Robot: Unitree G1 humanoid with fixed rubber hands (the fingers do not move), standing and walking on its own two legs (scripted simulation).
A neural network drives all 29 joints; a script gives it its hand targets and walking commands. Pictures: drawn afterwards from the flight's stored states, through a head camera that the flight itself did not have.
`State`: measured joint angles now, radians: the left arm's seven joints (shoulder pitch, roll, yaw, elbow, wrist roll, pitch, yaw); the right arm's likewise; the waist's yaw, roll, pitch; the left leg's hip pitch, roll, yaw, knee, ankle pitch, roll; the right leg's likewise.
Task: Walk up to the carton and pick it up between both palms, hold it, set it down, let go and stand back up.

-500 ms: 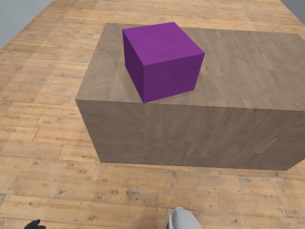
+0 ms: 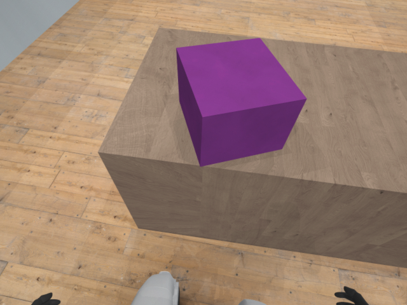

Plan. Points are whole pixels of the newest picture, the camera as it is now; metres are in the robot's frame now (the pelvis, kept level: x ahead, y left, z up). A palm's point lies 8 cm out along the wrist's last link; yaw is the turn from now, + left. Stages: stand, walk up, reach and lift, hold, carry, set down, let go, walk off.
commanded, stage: walk up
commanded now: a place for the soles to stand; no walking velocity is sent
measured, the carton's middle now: (231, 100) +0.62 -0.03 -0.01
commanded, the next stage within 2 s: none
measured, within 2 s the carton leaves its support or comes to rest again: neither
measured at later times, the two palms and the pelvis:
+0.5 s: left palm out of the picture +0.09 +0.33 -0.10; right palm out of the picture +0.13 -0.32 -0.10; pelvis +0.04 +0.00 -0.01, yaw -3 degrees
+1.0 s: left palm (70, 268) +0.17 +0.29 -0.10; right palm out of the picture +0.12 -0.33 -0.09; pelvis +0.04 -0.01 +0.01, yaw -4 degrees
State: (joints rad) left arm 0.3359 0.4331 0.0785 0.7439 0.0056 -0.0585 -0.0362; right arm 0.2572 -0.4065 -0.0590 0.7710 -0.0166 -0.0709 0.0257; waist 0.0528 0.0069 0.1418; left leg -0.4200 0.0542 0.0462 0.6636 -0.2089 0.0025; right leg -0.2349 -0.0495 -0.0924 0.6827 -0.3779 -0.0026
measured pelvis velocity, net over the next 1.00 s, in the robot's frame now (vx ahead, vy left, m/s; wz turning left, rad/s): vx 0.04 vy -0.01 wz -0.06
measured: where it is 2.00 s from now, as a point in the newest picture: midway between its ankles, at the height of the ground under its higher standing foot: outside the picture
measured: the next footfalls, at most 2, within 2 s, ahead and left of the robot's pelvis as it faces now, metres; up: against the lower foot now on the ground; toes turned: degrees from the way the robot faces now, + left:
left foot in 0.02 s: +0.13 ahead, +0.12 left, +0.00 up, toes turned +12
right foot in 0.28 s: +0.07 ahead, -0.14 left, +0.00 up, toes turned -2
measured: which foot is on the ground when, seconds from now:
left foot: up 0.00-0.00, down 0.02-1.00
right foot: down 0.00-0.04, up 0.06-0.26, down 0.28-1.00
